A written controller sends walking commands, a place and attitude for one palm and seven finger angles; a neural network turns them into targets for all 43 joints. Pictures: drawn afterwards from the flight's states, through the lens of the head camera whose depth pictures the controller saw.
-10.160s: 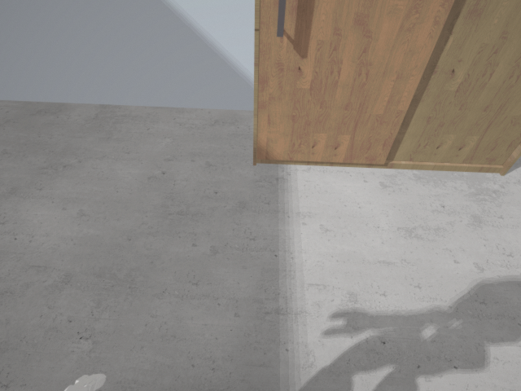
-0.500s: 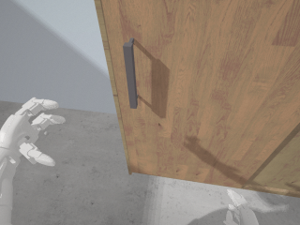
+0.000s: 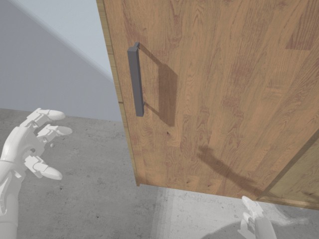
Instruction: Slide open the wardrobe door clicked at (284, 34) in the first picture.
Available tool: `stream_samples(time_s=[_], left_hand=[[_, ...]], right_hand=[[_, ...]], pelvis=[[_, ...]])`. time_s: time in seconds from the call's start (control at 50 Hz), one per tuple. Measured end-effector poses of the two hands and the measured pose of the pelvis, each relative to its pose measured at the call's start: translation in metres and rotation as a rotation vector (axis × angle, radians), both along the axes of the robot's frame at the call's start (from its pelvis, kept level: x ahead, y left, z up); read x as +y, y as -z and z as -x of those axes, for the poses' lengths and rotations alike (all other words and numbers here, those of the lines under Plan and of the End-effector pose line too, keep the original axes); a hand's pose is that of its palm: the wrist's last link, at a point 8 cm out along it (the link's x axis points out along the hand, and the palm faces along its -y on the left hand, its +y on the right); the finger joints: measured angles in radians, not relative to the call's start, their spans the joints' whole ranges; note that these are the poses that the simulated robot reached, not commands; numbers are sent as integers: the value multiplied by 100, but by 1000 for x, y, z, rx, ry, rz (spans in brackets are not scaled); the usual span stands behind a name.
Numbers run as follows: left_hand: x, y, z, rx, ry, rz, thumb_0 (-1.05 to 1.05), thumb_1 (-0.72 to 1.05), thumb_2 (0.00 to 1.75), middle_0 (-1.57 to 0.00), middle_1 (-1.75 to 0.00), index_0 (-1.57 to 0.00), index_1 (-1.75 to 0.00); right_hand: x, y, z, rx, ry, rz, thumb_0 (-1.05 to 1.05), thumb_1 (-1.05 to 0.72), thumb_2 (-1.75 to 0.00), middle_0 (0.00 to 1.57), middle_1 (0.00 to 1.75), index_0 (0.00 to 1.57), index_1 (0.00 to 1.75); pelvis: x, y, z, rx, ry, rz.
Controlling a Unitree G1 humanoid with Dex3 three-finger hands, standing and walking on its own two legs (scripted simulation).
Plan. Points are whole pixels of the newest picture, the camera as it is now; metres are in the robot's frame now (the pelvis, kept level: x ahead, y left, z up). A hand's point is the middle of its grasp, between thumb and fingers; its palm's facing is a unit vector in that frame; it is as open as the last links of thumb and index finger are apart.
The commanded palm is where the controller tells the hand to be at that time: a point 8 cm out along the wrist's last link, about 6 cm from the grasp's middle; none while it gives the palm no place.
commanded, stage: move the hooked fingers beside the handle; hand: left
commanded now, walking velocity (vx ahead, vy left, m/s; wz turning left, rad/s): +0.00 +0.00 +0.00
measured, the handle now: (138, 82) +0.55 +0.13 +0.11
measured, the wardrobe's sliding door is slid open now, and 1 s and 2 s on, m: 0.00 0.00 0.00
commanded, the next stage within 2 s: none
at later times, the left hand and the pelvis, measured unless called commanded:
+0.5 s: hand (73, 125) +0.33 +0.26 +0.13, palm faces -0.03 -1.00 +0.00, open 14.0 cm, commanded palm +0.31 +0.30 +0.13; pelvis +0.00 +0.00 +0.00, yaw -1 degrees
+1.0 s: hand (89, 108) +0.40 +0.24 +0.12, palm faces -0.03 -1.00 +0.01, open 14.0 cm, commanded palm +0.38 +0.29 +0.13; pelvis +0.00 +0.00 -0.01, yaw -1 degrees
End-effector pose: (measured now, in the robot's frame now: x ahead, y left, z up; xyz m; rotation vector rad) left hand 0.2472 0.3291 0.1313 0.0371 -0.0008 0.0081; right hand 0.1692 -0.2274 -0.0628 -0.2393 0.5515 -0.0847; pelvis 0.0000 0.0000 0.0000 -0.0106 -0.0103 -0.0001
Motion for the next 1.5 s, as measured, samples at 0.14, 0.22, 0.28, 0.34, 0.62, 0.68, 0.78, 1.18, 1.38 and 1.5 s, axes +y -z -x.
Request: stream_samples(time_s=[0.14, 0.22, 0.28, 0.34, 0.62, 0.68, 0.78, 1.18, 1.38, 1.5], left_hand=[[0, 2, -6, -5, -1, 16, -1, -50, 30, -30, -120, -30, -120], [-4, 4, -20, -2, 4, 22, -1, -50, 30, -30, -120, -30, -120], [-12, 1, -33, -11, 31, 17, -1, -50, 30, -30, -120, -30, -120], [-19, 0, -46, -16, 53, 20, -1, -50, 30, -30, -120, -30, -120], [-22, 6, -79, 8, 32, 32, -1, -50, 30, -30, -120, -30, -120], [-26, 4, -88, 0, 46, 33, -1, -50, 30, -30, -120, -30, -120], [-34, 3, -105, 9, 67, 33, -1, -50, 30, -30, -120, -30, -120], [-40, 4, -154, 16, 84, 37, -1, -50, 30, -30, -120, -30, -120], [-59, 8, -184, 20, 75, 39, -1, -50, 30, -30, -120, -30, -120], [-62, 8, -202, 41, 67, 23, -1, -50, 30, -30, -120, -30, -120]], right_hand=[[0, 1, 1, 12, -2, 8, 1, -90, -90, 20, 30, 20, 30], [-2, 4, 5, 32, 6, 20, 1, -90, -90, 21, 30, 20, 30], [-4, 5, 9, 42, 20, 22, 1, -90, -90, 20, 30, 20, 30], [-6, 6, 15, 52, 37, 20, 1, -90, -90, 20, 30, 20, 30], [-16, 18, 41, 150, 83, 33, 1, -90, -90, 20, 30, 20, 30], [-17, 20, 45, 170, 90, 37, 1, -90, -90, 20, 30, 20, 30], [-18, 22, 51, 189, 106, 33, 1, -90, -90, 20, 30, 20, 30], [-28, 36, 90, 352, 161, 52, 1, -90, -90, 20, 30, 20, 30], [-26, 43, 109, 415, 189, 42, 1, -90, -90, 20, 30, 20, 30], [-26, 49, 129, 480, 213, 37, 1, -90, -90, 20, 30, 20, 30]], pelvis=[[-1, 0, 1, 2, -7, 0], [0, 1, 4, 6, -10, 2], [1, 1, 4, 13, -7, 1], [2, 1, 3, 21, -1, -2], [4, 2, 1, 51, 7, -4], [4, 2, 0, 59, 7, -4], [5, 3, -1, 71, 9, -4], [7, 8, -3, 130, 13, 1], [8, 11, 0, 164, 21, 0], [8, 14, 1, 187, 21, 2]])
